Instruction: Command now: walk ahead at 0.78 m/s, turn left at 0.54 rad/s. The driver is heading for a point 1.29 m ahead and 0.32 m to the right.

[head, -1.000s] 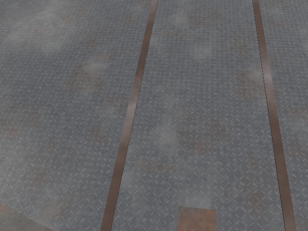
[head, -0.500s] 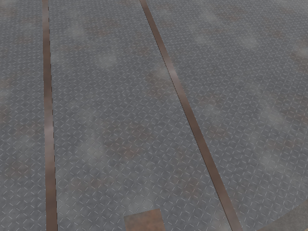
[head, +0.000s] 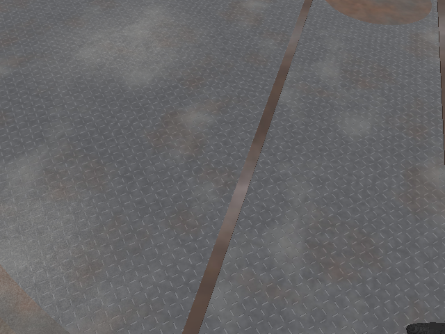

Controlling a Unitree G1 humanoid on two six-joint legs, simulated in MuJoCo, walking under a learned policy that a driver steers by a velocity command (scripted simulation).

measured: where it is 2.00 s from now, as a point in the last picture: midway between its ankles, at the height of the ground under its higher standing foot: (370, 145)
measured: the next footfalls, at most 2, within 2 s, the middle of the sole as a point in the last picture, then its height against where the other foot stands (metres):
left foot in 0.08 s outside the picture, level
right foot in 0.58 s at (222, 296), level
